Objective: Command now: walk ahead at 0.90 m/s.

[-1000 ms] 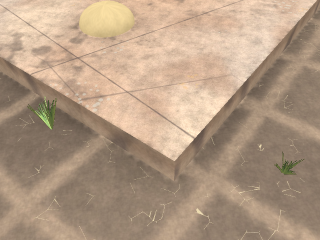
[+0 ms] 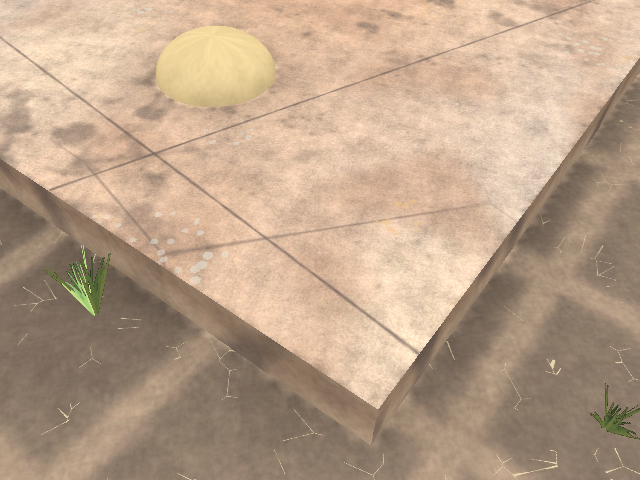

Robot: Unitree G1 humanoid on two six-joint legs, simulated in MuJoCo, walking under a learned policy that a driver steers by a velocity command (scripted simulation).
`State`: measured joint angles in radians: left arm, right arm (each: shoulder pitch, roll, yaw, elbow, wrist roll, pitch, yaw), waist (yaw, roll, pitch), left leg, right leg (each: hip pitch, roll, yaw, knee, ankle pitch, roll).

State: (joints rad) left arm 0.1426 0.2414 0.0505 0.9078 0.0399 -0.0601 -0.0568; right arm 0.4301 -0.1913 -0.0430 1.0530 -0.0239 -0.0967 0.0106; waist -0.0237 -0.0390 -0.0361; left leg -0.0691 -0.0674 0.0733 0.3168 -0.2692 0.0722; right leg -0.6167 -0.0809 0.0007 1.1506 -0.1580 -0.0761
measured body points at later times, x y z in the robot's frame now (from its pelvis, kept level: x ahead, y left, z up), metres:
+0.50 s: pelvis +0.41 -0.03 +0.00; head +0.43 -0.03 +0.45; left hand +0.37 +0.23 -0.15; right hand +0.54 -0.28 -0.12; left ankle +0.43 +0.12 -0.64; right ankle +0.38 -0.09 -0.74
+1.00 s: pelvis +0.84 -0.06 +0.00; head +0.89 -0.07 +0.44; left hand +1.21 +0.02 +0.00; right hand +0.65 -0.26 -0.12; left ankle +0.66 +0.13 -0.71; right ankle +0.93 -0.15 -0.55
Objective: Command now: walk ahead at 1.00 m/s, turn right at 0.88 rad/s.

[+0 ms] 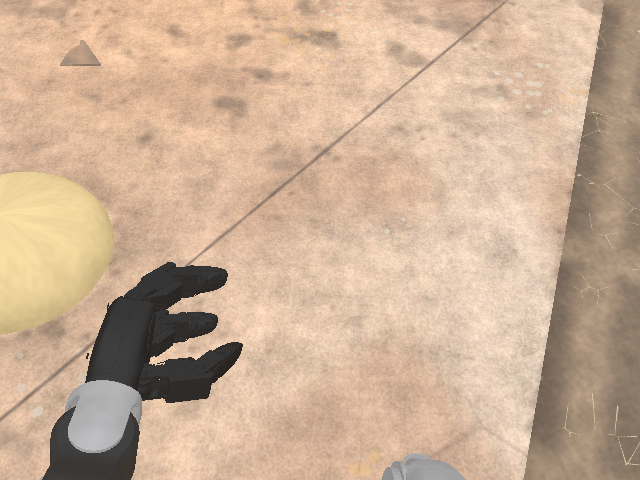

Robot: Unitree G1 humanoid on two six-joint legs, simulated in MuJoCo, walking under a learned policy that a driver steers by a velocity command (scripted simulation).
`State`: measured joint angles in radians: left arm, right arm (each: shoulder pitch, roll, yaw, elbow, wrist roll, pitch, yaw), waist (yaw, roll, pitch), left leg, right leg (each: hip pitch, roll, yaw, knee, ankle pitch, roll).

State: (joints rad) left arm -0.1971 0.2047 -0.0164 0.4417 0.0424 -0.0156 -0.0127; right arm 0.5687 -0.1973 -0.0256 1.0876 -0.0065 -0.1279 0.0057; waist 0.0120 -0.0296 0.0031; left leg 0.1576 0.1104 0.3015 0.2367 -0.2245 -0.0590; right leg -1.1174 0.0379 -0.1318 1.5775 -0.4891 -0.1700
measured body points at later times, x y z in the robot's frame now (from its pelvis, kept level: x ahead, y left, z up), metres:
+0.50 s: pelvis +0.52 -0.04 +0.14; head +0.55 -0.05 +0.59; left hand +0.74 +0.19 +0.04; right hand +0.52 -0.36 +0.06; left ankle +0.59 +0.04 -0.58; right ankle +0.31 -0.08 -0.45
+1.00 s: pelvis +0.77 -0.13 +0.16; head +0.80 -0.16 +0.60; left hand +1.01 -0.02 +0.04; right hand +0.72 -0.40 +0.03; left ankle +0.85 -0.01 -0.50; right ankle +0.78 -0.23 -0.58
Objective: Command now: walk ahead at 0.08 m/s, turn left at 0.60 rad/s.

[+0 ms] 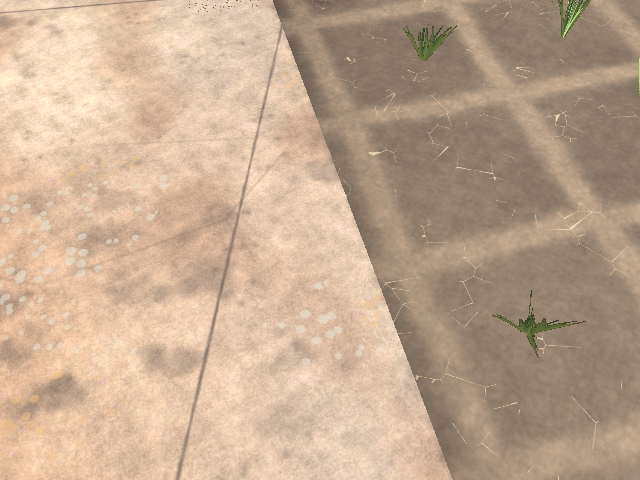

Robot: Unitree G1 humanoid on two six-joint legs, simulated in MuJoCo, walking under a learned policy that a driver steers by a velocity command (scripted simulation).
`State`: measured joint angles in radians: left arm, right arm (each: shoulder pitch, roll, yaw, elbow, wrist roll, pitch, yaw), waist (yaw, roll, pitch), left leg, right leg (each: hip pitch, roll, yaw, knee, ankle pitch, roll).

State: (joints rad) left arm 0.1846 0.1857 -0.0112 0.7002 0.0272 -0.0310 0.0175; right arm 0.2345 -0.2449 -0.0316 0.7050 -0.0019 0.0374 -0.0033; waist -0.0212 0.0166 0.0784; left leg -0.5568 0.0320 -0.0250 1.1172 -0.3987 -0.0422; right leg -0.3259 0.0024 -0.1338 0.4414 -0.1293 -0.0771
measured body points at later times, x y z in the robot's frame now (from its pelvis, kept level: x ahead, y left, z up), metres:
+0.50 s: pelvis +0.03 +0.07 +0.00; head +0.05 +0.11 +0.45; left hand +0.06 +0.38 -0.11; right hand +0.25 -0.15 -0.08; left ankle +0.04 +0.14 -0.74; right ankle +0.13 -0.06 -0.67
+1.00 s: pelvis +0.07 +0.05 +0.01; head +0.10 +0.04 +0.45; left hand +0.02 +0.33 -0.09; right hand +0.32 -0.10 -0.12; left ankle -0.04 +0.14 -0.70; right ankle +0.13 -0.02 -0.74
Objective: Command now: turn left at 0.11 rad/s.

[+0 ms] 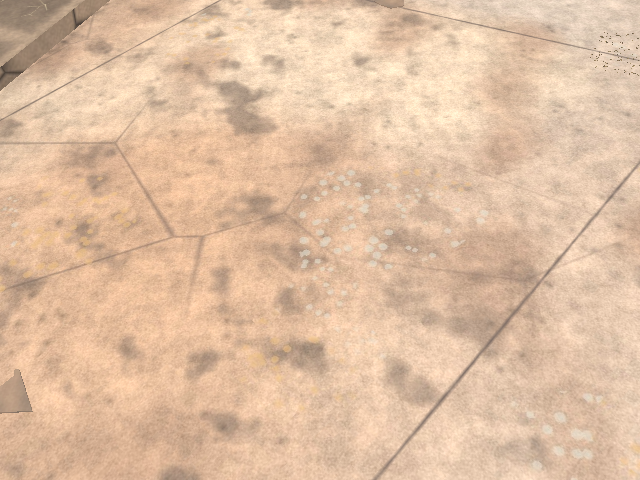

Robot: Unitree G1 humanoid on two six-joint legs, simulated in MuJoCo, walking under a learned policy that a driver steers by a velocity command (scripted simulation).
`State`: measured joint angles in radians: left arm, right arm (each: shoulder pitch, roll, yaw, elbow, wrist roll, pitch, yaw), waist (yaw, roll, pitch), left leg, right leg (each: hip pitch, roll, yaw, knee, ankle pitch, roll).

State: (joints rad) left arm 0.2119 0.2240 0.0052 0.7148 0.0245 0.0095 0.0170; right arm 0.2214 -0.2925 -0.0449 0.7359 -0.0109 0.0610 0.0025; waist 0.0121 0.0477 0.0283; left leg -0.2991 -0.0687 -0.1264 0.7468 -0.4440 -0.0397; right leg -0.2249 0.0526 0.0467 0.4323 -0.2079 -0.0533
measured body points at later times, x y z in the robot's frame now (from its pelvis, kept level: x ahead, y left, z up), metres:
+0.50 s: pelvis +0.00 +0.02 +0.00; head +0.00 +0.02 +0.45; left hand +0.06 +0.28 -0.14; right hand +0.07 -0.23 -0.14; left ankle -0.03 +0.13 -0.74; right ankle +0.01 -0.09 -0.74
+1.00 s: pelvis +0.01 +0.02 +0.00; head +0.01 +0.02 +0.45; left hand +0.02 +0.26 -0.15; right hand +0.01 -0.22 -0.16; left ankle -0.03 +0.13 -0.74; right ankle +0.01 -0.09 -0.73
